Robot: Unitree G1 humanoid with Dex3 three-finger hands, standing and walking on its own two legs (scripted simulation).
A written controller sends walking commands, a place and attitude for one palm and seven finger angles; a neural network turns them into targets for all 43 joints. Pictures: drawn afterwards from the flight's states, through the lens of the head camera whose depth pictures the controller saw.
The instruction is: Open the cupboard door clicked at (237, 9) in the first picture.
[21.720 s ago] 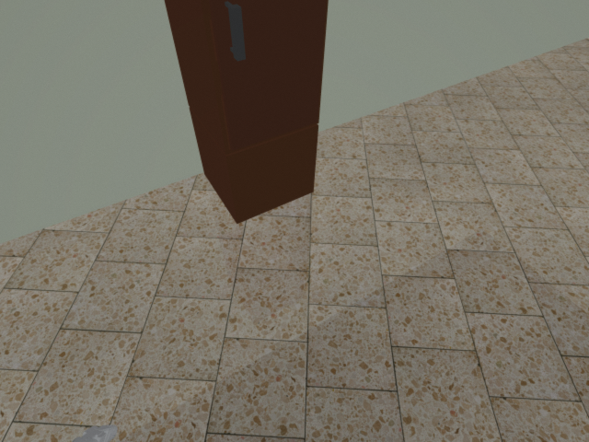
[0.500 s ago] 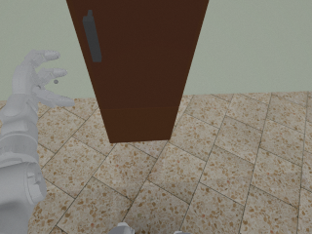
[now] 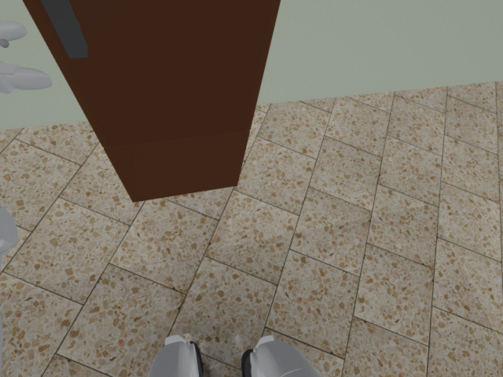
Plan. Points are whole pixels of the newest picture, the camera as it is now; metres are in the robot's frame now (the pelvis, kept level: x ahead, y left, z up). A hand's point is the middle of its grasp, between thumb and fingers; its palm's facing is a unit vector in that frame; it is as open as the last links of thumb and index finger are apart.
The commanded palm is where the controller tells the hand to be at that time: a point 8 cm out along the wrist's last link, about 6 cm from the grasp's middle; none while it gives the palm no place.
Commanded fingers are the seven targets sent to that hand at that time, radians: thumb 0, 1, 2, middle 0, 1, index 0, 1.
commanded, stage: move the hooked fingers beside the handle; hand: left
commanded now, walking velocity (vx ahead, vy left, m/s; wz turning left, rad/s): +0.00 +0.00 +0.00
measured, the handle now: (60, 0) +0.66 +0.19 +0.12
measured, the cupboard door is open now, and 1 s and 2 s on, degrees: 0 0 0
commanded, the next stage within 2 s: slide the fingers in behind the handle in 1.18 s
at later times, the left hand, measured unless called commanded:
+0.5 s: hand (9, 29) +0.60 +0.25 +0.12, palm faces +0.10 -0.99 +0.01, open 13.8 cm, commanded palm +0.59 +0.26 +0.12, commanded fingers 0.00 -0.50 0.30 -0.30 -1.20 -0.30 -1.20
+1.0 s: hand (27, 33) +0.60 +0.23 +0.11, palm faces +0.11 -0.99 +0.01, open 13.9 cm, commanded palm +0.60 +0.26 +0.11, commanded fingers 0.00 -0.50 0.30 -0.30 -1.20 -0.30 -1.20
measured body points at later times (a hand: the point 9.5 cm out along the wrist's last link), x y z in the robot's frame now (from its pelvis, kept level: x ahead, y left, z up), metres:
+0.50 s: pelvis +0.02 +0.01 +0.00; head +0.19 +0.04 +0.41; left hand +0.59 +0.30 +0.12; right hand -0.08 -0.23 -0.08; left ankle +0.04 +0.08 -0.69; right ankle -0.02 -0.11 -0.69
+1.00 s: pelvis +0.01 +0.01 -0.01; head +0.18 +0.04 +0.40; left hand +0.59 +0.28 +0.12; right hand -0.07 -0.25 -0.09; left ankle +0.04 +0.08 -0.69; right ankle -0.02 -0.11 -0.69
